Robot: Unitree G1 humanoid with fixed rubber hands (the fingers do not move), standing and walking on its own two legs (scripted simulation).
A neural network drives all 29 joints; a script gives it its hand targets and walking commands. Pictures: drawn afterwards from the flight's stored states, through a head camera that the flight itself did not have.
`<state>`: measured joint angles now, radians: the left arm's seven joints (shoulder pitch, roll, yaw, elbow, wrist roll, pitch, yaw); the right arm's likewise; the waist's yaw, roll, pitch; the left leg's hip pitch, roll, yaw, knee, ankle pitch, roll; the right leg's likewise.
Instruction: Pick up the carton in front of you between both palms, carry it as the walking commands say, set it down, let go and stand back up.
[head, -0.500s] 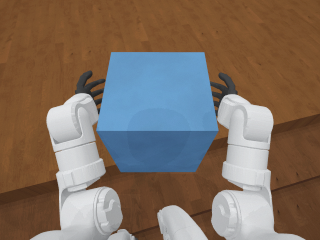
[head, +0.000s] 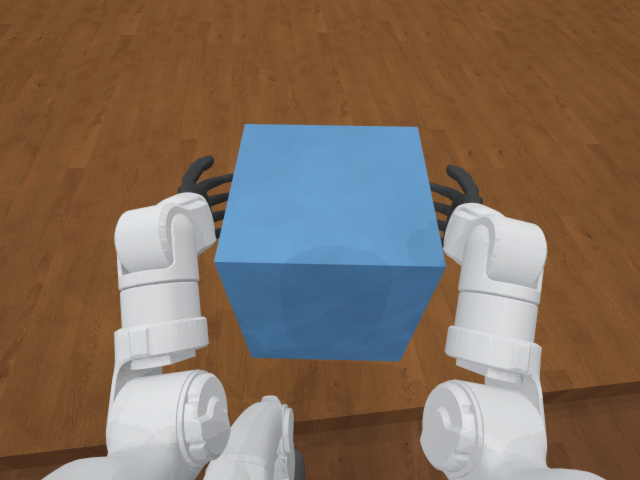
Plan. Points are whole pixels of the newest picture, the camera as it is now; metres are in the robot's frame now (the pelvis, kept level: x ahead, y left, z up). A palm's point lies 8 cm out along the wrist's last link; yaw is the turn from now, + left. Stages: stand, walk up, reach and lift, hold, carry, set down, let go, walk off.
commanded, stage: carry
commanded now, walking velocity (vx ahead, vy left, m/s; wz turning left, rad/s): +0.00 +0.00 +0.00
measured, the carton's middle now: (328, 251) +0.38 +0.00 +0.05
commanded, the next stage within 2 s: none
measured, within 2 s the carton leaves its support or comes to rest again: neither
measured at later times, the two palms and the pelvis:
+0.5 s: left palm (121, 94) +0.40 +0.20 +0.26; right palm (447, 90) +0.42 -0.10 +0.27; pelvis +0.09 +0.03 +0.11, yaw +0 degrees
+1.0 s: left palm (202, 101) +0.43 +0.13 +0.24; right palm (503, 115) +0.42 -0.17 +0.24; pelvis +0.09 -0.01 +0.12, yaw +0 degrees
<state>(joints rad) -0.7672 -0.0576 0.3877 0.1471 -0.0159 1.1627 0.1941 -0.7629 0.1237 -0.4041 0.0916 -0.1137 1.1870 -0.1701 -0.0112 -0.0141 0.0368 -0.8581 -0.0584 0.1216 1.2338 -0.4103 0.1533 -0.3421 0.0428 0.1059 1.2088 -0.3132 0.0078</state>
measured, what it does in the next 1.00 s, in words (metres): climbs: right foot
